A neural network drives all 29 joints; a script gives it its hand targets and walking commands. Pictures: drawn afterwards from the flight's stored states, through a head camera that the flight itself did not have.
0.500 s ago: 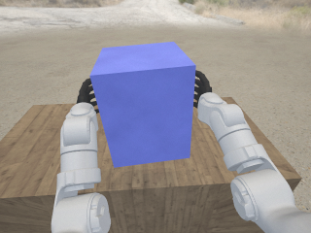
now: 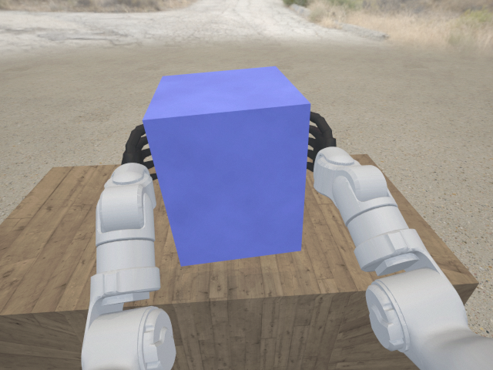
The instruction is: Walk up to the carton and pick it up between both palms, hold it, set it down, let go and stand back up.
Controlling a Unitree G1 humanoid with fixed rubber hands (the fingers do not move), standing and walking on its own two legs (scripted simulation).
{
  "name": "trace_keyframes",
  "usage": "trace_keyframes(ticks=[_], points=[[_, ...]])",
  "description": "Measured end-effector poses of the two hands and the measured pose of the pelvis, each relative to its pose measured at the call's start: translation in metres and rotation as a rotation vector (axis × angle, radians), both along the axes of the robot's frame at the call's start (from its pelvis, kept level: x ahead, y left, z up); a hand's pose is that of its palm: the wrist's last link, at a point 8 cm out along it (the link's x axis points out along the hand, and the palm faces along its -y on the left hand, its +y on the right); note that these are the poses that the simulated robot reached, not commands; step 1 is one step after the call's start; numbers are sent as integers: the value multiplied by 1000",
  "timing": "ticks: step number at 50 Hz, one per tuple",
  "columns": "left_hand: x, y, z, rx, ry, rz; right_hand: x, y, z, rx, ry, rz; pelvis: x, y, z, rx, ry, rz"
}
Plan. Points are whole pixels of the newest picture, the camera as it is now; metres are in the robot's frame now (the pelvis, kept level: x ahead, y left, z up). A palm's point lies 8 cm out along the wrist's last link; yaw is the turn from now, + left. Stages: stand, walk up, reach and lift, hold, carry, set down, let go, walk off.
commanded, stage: hold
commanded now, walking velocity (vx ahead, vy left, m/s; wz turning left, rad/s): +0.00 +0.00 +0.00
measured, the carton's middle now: (230, 161) +0.40 +0.01 +0.22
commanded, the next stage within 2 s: set down in 1.70 s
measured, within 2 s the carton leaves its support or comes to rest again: neither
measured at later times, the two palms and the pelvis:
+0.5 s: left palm (135, 172) +0.36 +0.16 +0.24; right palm (323, 157) +0.36 -0.13 +0.25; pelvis +0.00 +0.00 +0.00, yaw +0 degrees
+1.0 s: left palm (135, 172) +0.36 +0.16 +0.24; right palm (322, 157) +0.36 -0.13 +0.25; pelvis +0.00 +0.00 +0.00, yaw +0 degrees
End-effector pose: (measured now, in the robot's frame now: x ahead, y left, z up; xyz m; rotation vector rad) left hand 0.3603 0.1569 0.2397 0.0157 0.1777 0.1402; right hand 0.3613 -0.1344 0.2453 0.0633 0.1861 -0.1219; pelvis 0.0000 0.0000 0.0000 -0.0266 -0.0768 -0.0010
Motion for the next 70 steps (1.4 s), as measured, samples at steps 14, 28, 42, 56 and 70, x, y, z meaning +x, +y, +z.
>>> trace_keyframes(ticks=[14,28,42,56,70], points=[[0,0,0,0,0,1,0,0,0,-1,0,1,0,0,0,0,0,0],[0,1,0,-2,0,1,0,1,0,-1,1,1,0,0,0,0,0,0],[0,1,0,-1,2,1,0,1,0,0,2,0,-1,0,0,0,1,0],[0,1,0,-2,0,2,0,1,0,-2,1,2,0,0,0,0,2,1],[0,1,0,0,0,1,0,1,0,-2,1,1,0,0,0,0,2,1]])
